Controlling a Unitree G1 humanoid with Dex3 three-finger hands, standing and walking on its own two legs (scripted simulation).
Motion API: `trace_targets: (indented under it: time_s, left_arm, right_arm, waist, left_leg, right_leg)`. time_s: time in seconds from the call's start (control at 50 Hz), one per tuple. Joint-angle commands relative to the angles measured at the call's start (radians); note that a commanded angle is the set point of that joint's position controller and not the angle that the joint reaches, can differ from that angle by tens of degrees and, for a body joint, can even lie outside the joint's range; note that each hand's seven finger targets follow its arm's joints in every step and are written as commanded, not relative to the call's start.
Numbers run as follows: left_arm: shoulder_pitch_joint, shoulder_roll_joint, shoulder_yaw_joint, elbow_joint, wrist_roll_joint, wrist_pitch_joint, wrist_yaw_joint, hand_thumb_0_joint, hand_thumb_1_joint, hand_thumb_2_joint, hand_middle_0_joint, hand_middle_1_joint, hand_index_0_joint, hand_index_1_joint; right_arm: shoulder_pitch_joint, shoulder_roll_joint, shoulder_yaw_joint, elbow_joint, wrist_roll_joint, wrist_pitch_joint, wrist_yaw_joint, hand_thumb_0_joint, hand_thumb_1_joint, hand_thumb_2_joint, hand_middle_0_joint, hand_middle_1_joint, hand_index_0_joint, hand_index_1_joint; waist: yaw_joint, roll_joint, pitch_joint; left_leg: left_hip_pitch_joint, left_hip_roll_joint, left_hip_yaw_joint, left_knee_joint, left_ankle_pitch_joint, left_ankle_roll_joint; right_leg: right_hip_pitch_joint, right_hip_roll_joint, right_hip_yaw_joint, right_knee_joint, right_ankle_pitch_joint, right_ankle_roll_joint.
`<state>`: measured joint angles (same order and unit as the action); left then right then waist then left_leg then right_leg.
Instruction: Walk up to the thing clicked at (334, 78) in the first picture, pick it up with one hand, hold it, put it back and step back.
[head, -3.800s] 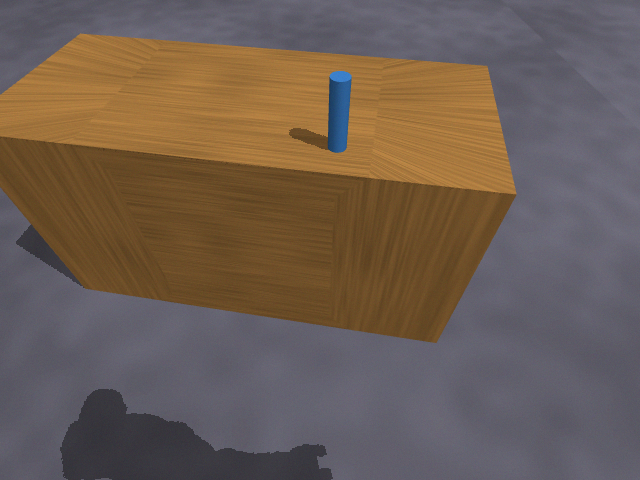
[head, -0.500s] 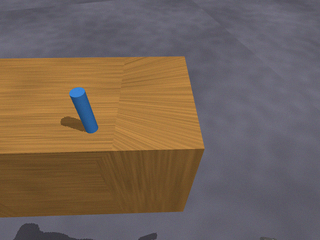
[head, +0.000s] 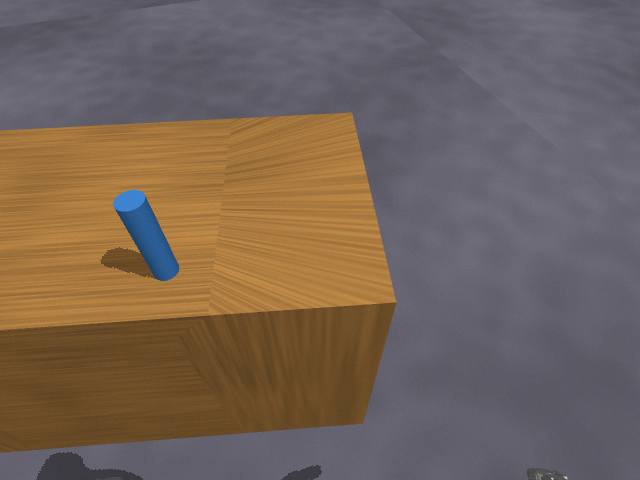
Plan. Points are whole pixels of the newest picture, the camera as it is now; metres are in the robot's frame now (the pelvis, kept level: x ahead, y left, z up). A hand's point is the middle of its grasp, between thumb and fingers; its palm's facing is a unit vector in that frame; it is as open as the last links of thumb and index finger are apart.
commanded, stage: walk up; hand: left
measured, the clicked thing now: (149, 239) +0.45 +0.27 +0.01
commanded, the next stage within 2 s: stand in 0.64 s
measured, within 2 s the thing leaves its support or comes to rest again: neither
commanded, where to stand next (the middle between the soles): +0.06 +0.02 m, yaw +3 degrees
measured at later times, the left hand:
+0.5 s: hand out of the picture +0.09 +0.26 -0.15, palm faces -0.06 -0.92 -0.38, open 7.4 cm
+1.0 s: hand out of the picture +0.08 +0.25 -0.15, palm faces -0.05 -0.94 -0.33, open 7.4 cm
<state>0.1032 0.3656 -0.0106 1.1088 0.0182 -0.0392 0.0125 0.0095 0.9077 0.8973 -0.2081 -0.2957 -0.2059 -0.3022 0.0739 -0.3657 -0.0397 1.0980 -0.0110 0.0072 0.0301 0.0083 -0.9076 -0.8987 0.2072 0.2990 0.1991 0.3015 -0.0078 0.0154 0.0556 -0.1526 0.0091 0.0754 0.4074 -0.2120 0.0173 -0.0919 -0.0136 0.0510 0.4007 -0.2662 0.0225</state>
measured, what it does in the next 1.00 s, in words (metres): stands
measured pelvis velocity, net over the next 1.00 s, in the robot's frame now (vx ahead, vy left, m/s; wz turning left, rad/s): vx -0.01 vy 0.00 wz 0.00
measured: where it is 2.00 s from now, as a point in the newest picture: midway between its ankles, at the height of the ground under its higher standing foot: outside the picture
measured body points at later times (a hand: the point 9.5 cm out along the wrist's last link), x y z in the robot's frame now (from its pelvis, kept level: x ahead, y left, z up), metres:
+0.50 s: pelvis +0.01 +0.00 +0.00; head +0.02 +0.00 +0.45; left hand +0.10 +0.31 -0.13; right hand +0.09 -0.31 -0.13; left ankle +0.01 +0.11 -0.74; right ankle -0.03 -0.14 -0.74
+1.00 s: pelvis -0.01 +0.00 +0.01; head +0.00 +0.00 +0.46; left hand +0.08 +0.30 -0.13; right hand +0.08 -0.30 -0.12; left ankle +0.01 +0.11 -0.74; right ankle -0.03 -0.14 -0.74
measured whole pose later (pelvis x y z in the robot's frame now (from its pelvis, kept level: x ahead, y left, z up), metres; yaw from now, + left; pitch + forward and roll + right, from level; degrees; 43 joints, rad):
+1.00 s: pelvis -0.01 +0.00 +0.01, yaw +0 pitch -2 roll +0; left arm 0.10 0.35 -0.01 1.12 0.02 -0.01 0.00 0.01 0.91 0.90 -0.21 -0.30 -0.21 -0.30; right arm 0.06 -0.34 -0.01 1.15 -0.01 -0.01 0.01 0.01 -0.91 -0.90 0.21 0.30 0.20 0.30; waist -0.01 -0.01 0.06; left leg -0.12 0.01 0.07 0.30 -0.15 0.01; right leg -0.06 -0.01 0.05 0.29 -0.20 0.02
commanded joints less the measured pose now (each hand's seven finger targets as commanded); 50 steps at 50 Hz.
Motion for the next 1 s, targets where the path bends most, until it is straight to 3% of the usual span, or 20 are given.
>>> trace_targets:
  time_s: [0.0, 0.34, 0.44, 0.6, 0.62, 0.66, 0.82, 0.98]
  left_arm:
    - [-0.040, 0.228, 0.049, -0.056, -0.006, -0.016, 0.018, 0.000, 0.900, 0.900, -0.200, -0.300, -0.200, -0.300]
    - [-0.027, 0.222, 0.050, -0.059, -0.006, -0.010, 0.021, 0.000, 0.900, 0.900, -0.200, -0.300, -0.200, -0.300]
    - [-0.039, 0.226, 0.050, -0.063, -0.002, -0.006, 0.020, 0.000, 0.900, 0.900, -0.200, -0.300, -0.200, -0.300]
    - [-0.028, 0.226, 0.052, -0.065, -0.002, -0.007, 0.020, 0.000, 0.900, 0.900, -0.200, -0.300, -0.200, -0.300]
    - [-0.052, 0.199, 0.039, -0.059, -0.013, 0.000, 0.015, 0.000, 0.900, 0.900, -0.200, -0.300, -0.200, -0.300]
    - [-0.047, 0.197, 0.039, -0.062, -0.017, 0.005, 0.011, 0.000, 0.900, 0.900, -0.200, -0.300, -0.200, -0.300]
    - [-0.038, 0.197, 0.042, -0.051, -0.010, 0.011, 0.004, 0.000, 0.900, 0.900, -0.200, -0.300, -0.200, -0.300]
    - [-0.035, 0.196, 0.042, -0.049, -0.008, 0.007, 0.001, 0.000, 0.900, 0.900, -0.200, -0.300, -0.200, -0.300]
  right_arm:
    - [-0.048, -0.206, -0.043, -0.063, 0.001, -0.020, -0.014, 0.000, -0.900, -0.900, 0.200, 0.300, 0.200, 0.300]
    - [-0.042, -0.209, -0.045, -0.054, 0.000, -0.018, -0.017, 0.000, -0.900, -0.900, 0.200, 0.300, 0.200, 0.300]
    - [-0.042, -0.213, -0.048, -0.061, -0.001, -0.015, -0.018, 0.000, -0.900, -0.900, 0.200, 0.300, 0.200, 0.300]
    - [-0.038, -0.208, -0.046, -0.066, 0.000, -0.015, -0.017, 0.000, -0.900, -0.900, 0.200, 0.300, 0.200, 0.300]
    - [-0.053, -0.177, -0.026, -0.055, 0.010, -0.022, -0.025, 0.000, -0.900, -0.900, 0.200, 0.300, 0.200, 0.300]
    - [-0.049, -0.193, -0.025, -0.048, 0.009, -0.030, -0.029, 0.000, -0.900, -0.900, 0.200, 0.300, 0.200, 0.300]
    - [-0.061, -0.193, -0.017, -0.026, 0.006, -0.035, -0.033, 0.000, -0.900, -0.900, 0.200, 0.300, 0.200, 0.300]
    - [-0.058, -0.187, -0.017, -0.011, 0.002, -0.038, -0.031, 0.000, -0.900, -0.900, 0.200, 0.300, 0.200, 0.300]
  waist:
    - [-0.001, -0.038, -0.076]
    - [0.002, -0.010, -0.099]
    - [-0.006, -0.016, -0.079]
    - [-0.003, -0.020, -0.090]
    - [-0.012, -0.069, -0.094]
    - [-0.010, -0.042, -0.094]
    - [-0.006, -0.008, -0.097]
    - [-0.009, -0.010, -0.076]
  left_leg:
    - [0.105, 0.108, -0.109, -0.050, 0.168, 0.025]
    - [0.136, 0.119, -0.103, -0.057, 0.217, 0.032]
    - [0.115, 0.114, -0.097, -0.061, 0.176, 0.031]
    - [0.124, 0.118, -0.091, -0.057, 0.197, 0.033]
    - [0.126, 0.141, -0.125, -0.084, 0.304, 0.023]
    - [0.137, 0.141, -0.117, -0.087, 0.359, 0.016]
    - [0.126, 0.136, -0.119, -0.136, 0.194, 0.005]
    - [0.108, 0.132, -0.124, -0.151, 0.125, 0.003]
  right_leg:
    - [-0.084, -0.100, 0.070, -0.069, 0.239, -0.051]
    - [-0.058, -0.092, 0.061, -0.054, 0.282, -0.049]
    - [-0.065, -0.092, 0.069, -0.059, 0.264, -0.054]
    - [-0.054, -0.090, 0.066, -0.056, 0.278, -0.051]
    - [-0.048, -0.104, 0.058, -0.080, 0.353, -0.043]
    - [-0.032, -0.105, 0.061, -0.085, 0.375, -0.036]
    - [-0.017, -0.106, 0.059, -0.142, 0.223, -0.034]
    - [-0.042, -0.111, 0.064, -0.168, 0.162, -0.037]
